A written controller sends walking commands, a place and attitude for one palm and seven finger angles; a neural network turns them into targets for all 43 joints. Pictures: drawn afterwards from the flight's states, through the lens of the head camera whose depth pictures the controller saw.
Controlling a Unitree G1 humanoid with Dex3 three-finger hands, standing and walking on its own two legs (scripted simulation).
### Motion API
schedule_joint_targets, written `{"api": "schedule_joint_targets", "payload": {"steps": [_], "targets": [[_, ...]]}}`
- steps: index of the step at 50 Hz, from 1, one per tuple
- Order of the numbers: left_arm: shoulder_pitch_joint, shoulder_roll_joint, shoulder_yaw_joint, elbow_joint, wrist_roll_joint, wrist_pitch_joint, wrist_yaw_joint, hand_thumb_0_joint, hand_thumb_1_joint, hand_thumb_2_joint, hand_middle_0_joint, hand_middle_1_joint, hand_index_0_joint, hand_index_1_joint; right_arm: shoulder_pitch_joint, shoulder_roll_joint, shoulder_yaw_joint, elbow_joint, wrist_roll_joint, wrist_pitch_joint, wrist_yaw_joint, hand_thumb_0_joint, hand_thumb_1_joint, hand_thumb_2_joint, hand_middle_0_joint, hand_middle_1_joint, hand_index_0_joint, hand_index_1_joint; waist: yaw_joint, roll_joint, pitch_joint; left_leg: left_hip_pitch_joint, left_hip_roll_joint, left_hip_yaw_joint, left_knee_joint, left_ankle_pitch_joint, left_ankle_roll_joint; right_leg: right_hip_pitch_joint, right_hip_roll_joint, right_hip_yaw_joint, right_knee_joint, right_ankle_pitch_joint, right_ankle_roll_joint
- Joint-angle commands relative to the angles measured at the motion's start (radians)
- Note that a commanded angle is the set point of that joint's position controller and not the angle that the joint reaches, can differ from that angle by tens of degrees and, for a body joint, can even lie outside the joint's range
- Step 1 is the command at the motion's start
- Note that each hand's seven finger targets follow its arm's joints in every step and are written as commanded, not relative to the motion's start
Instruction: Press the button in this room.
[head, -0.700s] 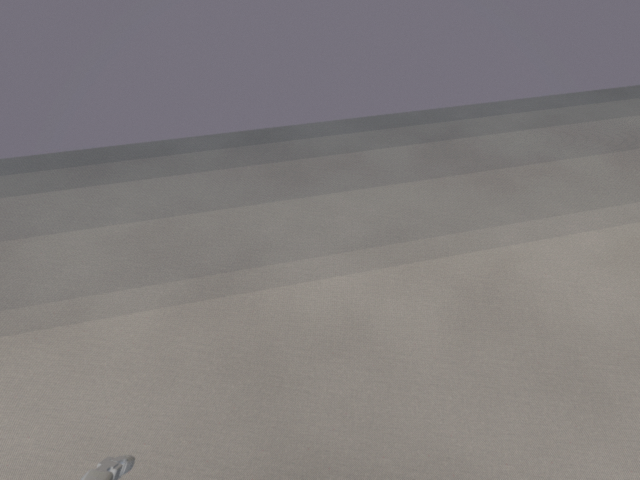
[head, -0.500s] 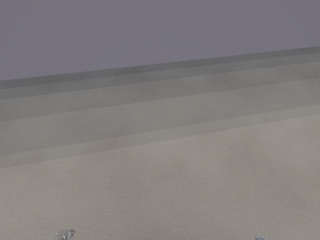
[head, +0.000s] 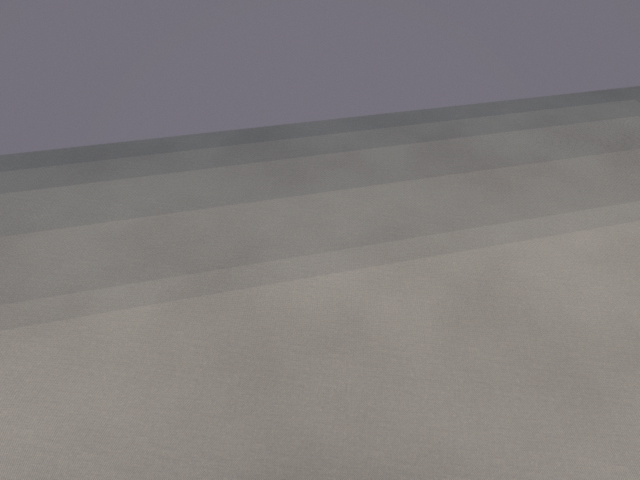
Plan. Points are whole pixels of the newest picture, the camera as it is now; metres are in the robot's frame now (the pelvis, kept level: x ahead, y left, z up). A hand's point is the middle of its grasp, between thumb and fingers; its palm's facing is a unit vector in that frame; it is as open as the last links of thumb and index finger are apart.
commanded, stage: stand and wait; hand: left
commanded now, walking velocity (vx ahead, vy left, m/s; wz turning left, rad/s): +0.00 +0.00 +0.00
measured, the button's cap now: out of the picture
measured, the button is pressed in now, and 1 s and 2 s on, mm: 0 0 0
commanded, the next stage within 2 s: turn or walk to find it in 0.20 s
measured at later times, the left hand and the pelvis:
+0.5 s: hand out of the picture +0.06 +0.24 -0.17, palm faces +0.03 -0.96 -0.28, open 7.4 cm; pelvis -0.01 +0.01 -0.01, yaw +4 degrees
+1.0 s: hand out of the picture +0.01 +0.25 -0.16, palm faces +0.26 -0.93 -0.25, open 7.4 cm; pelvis -0.03 +0.02 +0.00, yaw +16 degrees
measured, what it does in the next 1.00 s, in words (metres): lifts its right foot, turning left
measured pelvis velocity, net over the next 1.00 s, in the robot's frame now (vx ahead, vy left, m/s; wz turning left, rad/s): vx -0.03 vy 0.02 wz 0.28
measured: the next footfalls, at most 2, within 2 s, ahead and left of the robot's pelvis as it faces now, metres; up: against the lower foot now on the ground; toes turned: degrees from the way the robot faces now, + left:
right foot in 1.08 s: +0.01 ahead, -0.10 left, +0.00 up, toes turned +18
left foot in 1.50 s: -0.08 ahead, +0.13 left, +0.00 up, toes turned +35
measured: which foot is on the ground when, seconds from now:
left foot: down 0.00-1.00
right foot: down 0.00-0.60, up 0.62-1.00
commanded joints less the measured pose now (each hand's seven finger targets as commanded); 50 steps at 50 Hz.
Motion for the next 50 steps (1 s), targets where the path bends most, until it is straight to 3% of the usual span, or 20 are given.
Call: {"api": "schedule_joint_targets", "payload": {"steps": [1,12,18,20,22,24,26,27,28,29,30,31,32,34,35,37,41,45,47,50], "targets": [[-0.056,0.210,0.046,-0.065,-0.002,-0.024,0.014,0.000,0.900,0.900,-0.200,-0.300,-0.200,-0.300,-0.060,-0.200,-0.044,-0.066,0.005,-0.024,-0.017,0.000,-0.900,-0.900,0.200,0.300,0.200,0.300,0.006,-0.018,-0.050,-0.006,0.093,-0.082,-0.059,0.086,0.049,-0.009,-0.133,0.130,-0.107,0.062,-0.023],[-0.062,0.212,0.049,-0.068,0.000,-0.021,0.012,0.000,0.900,0.900,-0.200,-0.300,-0.200,-0.300,-0.055,-0.203,-0.045,-0.063,0.005,-0.022,-0.013,0.000,-0.900,-0.900,0.200,0.300,0.200,0.300,0.006,-0.013,-0.038,-0.032,0.092,-0.094,-0.062,0.081,0.051,-0.012,-0.133,0.119,-0.105,0.025,-0.017],[0.011,0.107,0.037,-0.078,-0.001,0.014,0.028,0.000,0.900,0.900,-0.200,-0.300,-0.200,-0.300,0.009,-0.074,-0.025,-0.078,0.001,0.010,-0.007,0.000,-0.900,-0.900,0.200,0.300,0.200,0.300,0.011,-0.028,-0.049,-0.124,0.069,-0.090,0.029,0.121,0.033,-0.003,-0.168,0.098,-0.042,0.052,0.001],[0.029,0.118,0.042,-0.091,0.002,0.020,0.031,0.000,0.900,0.900,-0.200,-0.300,-0.200,-0.300,0.022,-0.068,-0.029,-0.093,0.002,0.020,-0.006,0.000,-0.900,-0.900,0.200,0.300,0.200,0.300,0.013,-0.066,-0.058,-0.149,0.049,-0.075,0.094,0.107,0.029,-0.010,-0.204,0.111,-0.044,0.057,-0.015],[0.038,0.132,0.052,-0.111,0.004,0.022,0.034,0.000,0.900,0.900,-0.200,-0.300,-0.200,-0.300,0.037,-0.059,-0.040,-0.108,0.004,0.028,-0.007,0.000,-0.900,-0.900,0.200,0.300,0.200,0.300,0.012,-0.119,-0.071,-0.158,0.023,-0.045,0.189,0.073,0.023,-0.024,-0.266,0.143,-0.058,0.092,-0.055],[0.039,0.136,0.059,-0.136,0.008,0.021,0.039,0.000,0.900,0.900,-0.200,-0.300,-0.200,-0.300,0.057,-0.048,-0.048,-0.122,0.004,0.036,-0.008,0.000,-0.900,-0.900,0.200,0.300,0.200,0.300,0.009,-0.176,-0.066,-0.189,0.008,-0.015,0.291,-0.097,0.015,-0.031,-0.321,0.155,-0.059,0.160,-0.105],[0.031,0.133,0.063,-0.154,0.014,0.021,0.043,0.000,0.900,0.900,-0.200,-0.300,-0.200,-0.300,0.073,-0.032,-0.055,-0.129,0.007,0.037,-0.006,0.000,-0.900,-0.900,0.200,0.300,0.200,0.300,-0.001,-0.183,-0.056,-0.191,0.014,0.012,0.303,-0.185,0.010,-0.033,-0.341,0.126,-0.021,0.274,-0.129],[0.030,0.126,0.066,-0.163,0.015,0.022,0.043,0.000,0.900,0.900,-0.200,-0.300,-0.200,-0.300,0.085,-0.023,-0.057,-0.131,0.009,0.036,-0.004,0.000,-0.900,-0.900,0.200,0.300,0.200,0.300,-0.007,-0.178,-0.058,-0.166,0.023,0.024,0.255,-0.162,0.008,-0.042,-0.335,0.096,0.014,0.300,-0.118],[0.025,0.119,0.065,-0.169,0.012,0.023,0.043,0.000,0.900,0.900,-0.200,-0.300,-0.200,-0.300,0.114,-0.017,-0.059,-0.125,0.009,0.031,-0.002,0.000,-0.900,-0.900,0.200,0.300,0.200,0.300,-0.020,-0.139,-0.070,-0.107,0.029,0.022,0.171,-0.060,0.011,-0.068,-0.315,0.055,0.075,0.290,-0.087],[0.033,0.094,0.065,-0.178,0.007,0.028,0.040,0.000,0.900,0.900,-0.200,-0.300,-0.200,-0.300,0.140,-0.036,-0.063,-0.125,0.006,0.024,-0.001,0.000,-0.900,-0.900,0.200,0.300,0.200,0.300,-0.028,-0.044,-0.085,-0.029,0.078,-0.059,0.088,0.116,0.037,-0.150,-0.245,-0.019,0.173,0.176,-0.028],[0.035,0.035,0.056,-0.199,0.001,0.036,0.035,0.000,0.900,0.900,-0.200,-0.300,-0.200,-0.300,0.162,-0.104,-0.077,-0.135,-0.003,0.018,0.000,0.000,-0.900,-0.900,0.200,0.300,0.200,0.300,-0.035,0.220,-0.068,-0.008,0.233,-0.317,-0.019,0.298,0.121,-0.269,-0.098,-0.112,0.359,-0.111,0.054],[-0.020,0.022,0.051,-0.214,0.004,0.039,0.043,0.000,0.900,0.900,-0.200,-0.300,-0.200,-0.300,0.186,-0.118,-0.087,-0.127,-0.005,0.017,-0.010,0.000,-0.900,-0.900,0.200,0.300,0.200,0.300,-0.057,0.286,-0.031,-0.042,0.309,-0.461,-0.122,0.361,0.201,-0.317,-0.037,-0.054,0.543,-0.387,0.064],[-0.013,0.035,0.059,-0.204,0.009,0.046,0.046,0.000,0.900,0.900,-0.200,-0.300,-0.200,-0.300,0.184,-0.109,-0.085,-0.121,-0.001,0.016,-0.022,0.000,-0.900,-0.900,0.200,0.300,0.200,0.300,-0.042,0.235,-0.021,-0.053,0.297,-0.450,-0.124,0.349,0.209,-0.336,-0.063,0.036,0.622,-0.354,0.055],[0.014,0.019,0.067,-0.190,0.008,0.044,0.037,0.000,0.900,0.900,-0.200,-0.300,-0.200,-0.300,0.131,-0.079,-0.082,-0.146,0.001,0.014,-0.029,0.000,-0.900,-0.900,0.200,0.300,0.200,0.300,-0.014,0.144,-0.029,-0.056,0.248,-0.381,-0.104,0.231,0.208,-0.354,-0.079,0.040,0.681,-0.270,0.056],[0.027,0.013,0.067,-0.180,0.009,0.041,0.031,0.000,0.900,0.900,-0.200,-0.300,-0.200,-0.300,0.119,-0.067,-0.081,-0.155,0.001,0.011,-0.030,0.000,-0.900,-0.900,0.200,0.300,0.200,0.300,-0.007,0.115,-0.049,-0.031,0.223,-0.347,-0.094,0.235,0.200,-0.364,-0.077,0.032,0.686,-0.231,0.063],[0.044,-0.015,0.068,-0.174,0.006,0.039,0.029,0.000,0.900,0.900,-0.200,-0.300,-0.200,-0.300,0.131,-0.053,-0.085,-0.159,0.001,0.010,-0.031,0.000,-0.900,-0.900,0.200,0.300,0.200,0.300,-0.011,0.123,-0.091,0.000,0.186,-0.308,-0.084,0.238,0.193,-0.350,-0.067,0.021,0.660,-0.202,0.073],[0.016,-0.037,0.072,-0.190,0.005,0.038,0.028,0.000,0.900,0.900,-0.200,-0.300,-0.200,-0.300,0.178,-0.041,-0.096,-0.157,-0.001,0.015,-0.033,0.000,-0.900,-0.900,0.200,0.300,0.200,0.300,-0.037,0.120,-0.119,0.068,0.177,-0.354,-0.079,0.245,0.205,-0.349,-0.049,0.016,0.555,-0.223,0.086],[0.008,-0.046,0.074,-0.204,0.002,0.039,0.031,0.000,0.900,0.900,-0.200,-0.300,-0.200,-0.300,0.181,-0.047,-0.107,-0.165,-0.006,0.025,-0.029,0.000,-0.900,-0.900,0.200,0.300,0.200,0.300,-0.045,0.139,-0.105,0.033,0.175,-0.415,-0.090,0.202,0.210,-0.294,-0.032,0.017,0.439,-0.244,0.082],[0.029,-0.051,0.073,-0.205,-0.001,0.039,0.034,0.000,0.900,0.900,-0.200,-0.300,-0.200,-0.300,0.162,-0.054,-0.111,-0.174,-0.008,0.032,-0.027,0.000,-0.900,-0.900,0.200,0.300,0.200,0.300,-0.035,0.152,-0.104,-0.012,0.169,-0.441,-0.093,0.181,0.207,-0.231,-0.019,0.021,0.364,-0.244,0.073],[0.102,-0.043,0.078,-0.196,-0.004,0.037,0.037,0.000,0.900,0.900,-0.200,-0.300,-0.200,-0.300,0.125,-0.058,-0.119,-0.192,-0.010,0.038,-0.018,0.000,-0.900,-0.900,0.200,0.300,0.200,0.300,-0.005,0.162,-0.112,-0.093,0.125,-0.435,-0.083,0.112,0.172,-0.098,0.006,0.006,0.193,-0.169,0.060]]}}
